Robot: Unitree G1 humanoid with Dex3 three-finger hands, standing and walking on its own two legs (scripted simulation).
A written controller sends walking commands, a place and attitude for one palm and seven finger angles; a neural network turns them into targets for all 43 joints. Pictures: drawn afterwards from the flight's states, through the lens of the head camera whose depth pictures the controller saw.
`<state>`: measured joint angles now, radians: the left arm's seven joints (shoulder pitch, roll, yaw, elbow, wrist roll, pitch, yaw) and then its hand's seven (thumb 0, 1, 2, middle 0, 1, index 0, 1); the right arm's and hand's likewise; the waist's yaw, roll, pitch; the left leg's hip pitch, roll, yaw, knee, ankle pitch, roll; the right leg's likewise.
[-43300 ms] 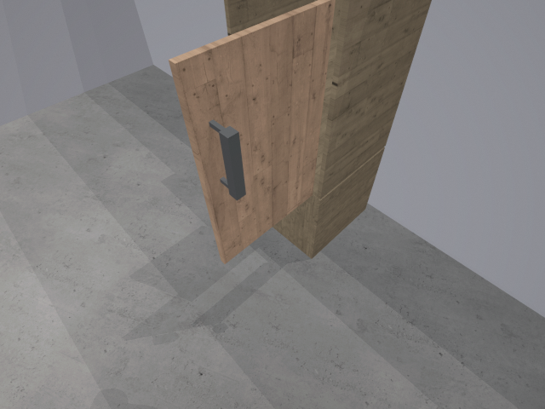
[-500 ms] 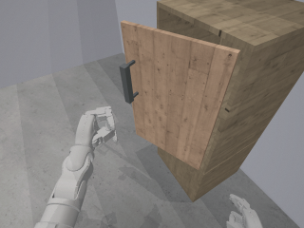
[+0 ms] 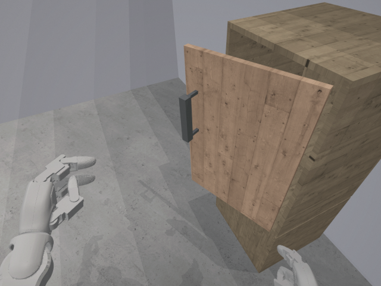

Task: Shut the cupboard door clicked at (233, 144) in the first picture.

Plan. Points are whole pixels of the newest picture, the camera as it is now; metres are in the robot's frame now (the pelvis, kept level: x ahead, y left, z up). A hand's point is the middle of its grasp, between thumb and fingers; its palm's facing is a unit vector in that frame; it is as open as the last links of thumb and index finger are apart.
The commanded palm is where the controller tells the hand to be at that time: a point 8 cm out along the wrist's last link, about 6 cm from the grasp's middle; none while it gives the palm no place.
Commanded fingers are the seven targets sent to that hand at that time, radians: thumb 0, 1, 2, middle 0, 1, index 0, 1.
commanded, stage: draw the hand back to the body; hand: left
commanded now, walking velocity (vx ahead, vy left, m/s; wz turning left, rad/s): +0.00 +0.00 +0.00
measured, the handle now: (191, 116) +0.60 +0.07 +0.04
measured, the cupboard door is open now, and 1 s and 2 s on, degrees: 24 24 24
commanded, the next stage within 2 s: step back with the hand held close in 0.52 s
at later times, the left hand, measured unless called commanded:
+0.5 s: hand (42, 210) +0.18 +0.26 +0.16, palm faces +0.43 -0.82 -0.37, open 7.4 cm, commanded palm +0.13 +0.31 +0.17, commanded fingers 0.00 0.90 0.90 -0.20 -0.30 -0.20 -0.30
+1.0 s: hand (42, 211) +0.19 +0.27 +0.15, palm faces +0.35 -0.81 -0.47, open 7.4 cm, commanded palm +0.13 +0.31 +0.17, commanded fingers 0.00 0.90 0.90 -0.20 -0.30 -0.20 -0.30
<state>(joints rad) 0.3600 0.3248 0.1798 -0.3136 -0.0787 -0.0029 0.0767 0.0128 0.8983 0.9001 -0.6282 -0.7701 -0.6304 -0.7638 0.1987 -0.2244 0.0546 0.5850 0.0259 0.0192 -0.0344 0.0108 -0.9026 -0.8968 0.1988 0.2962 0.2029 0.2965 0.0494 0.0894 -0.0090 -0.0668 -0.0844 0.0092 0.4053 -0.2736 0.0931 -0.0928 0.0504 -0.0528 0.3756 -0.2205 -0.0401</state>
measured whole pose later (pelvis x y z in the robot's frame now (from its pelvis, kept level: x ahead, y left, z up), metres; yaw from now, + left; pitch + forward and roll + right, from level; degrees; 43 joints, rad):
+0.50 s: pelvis -0.01 +0.01 +0.00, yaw +0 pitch -4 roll -2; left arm 0.46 0.35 0.31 -0.38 -0.08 -0.07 0.10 0.01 0.89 0.90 -0.21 -0.31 -0.21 -0.31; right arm 0.21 -0.24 0.02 0.62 0.03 -0.08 -0.04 0.01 -0.90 -0.90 0.20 0.30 0.20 0.30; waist 0.06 0.07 -0.01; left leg -0.08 -0.09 0.02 0.43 -0.28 0.10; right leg -0.11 0.05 -0.05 0.40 -0.22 -0.03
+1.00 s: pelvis -0.02 +0.01 -0.01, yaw -2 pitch +1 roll -1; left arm 0.54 0.42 0.39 -0.45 -0.08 -0.15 0.11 0.01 0.89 0.90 -0.21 -0.31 -0.21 -0.30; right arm 0.20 -0.26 -0.03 0.55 0.03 0.05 -0.07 0.01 -0.90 -0.90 0.20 0.30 0.20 0.30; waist 0.00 0.04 -0.03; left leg -0.26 -0.10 0.07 0.56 -0.31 0.12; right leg -0.32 0.03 -0.01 0.59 -0.27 -0.02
